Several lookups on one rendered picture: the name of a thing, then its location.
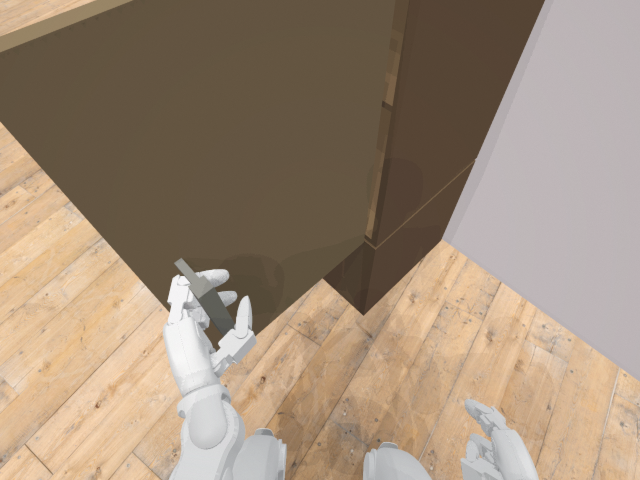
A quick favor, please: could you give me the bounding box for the robot right shin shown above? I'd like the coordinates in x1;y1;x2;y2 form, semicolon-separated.
377;442;398;451

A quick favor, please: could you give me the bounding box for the robot left shin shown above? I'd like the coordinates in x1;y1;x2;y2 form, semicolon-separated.
254;428;274;437

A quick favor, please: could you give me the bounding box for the robot left hand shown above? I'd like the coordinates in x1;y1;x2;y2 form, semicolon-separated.
163;269;257;398

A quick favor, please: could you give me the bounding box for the left robot forearm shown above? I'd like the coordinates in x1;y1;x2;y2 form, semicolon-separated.
169;383;245;480

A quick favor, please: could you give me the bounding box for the robot shin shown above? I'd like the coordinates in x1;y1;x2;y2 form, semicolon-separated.
254;428;274;437
377;442;398;451

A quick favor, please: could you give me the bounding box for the robot right hand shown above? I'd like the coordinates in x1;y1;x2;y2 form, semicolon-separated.
460;399;539;480

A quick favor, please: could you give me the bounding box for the cupboard door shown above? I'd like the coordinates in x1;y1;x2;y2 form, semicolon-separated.
0;0;395;352

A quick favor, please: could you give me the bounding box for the handle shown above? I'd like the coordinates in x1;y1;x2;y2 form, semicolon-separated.
174;258;235;336

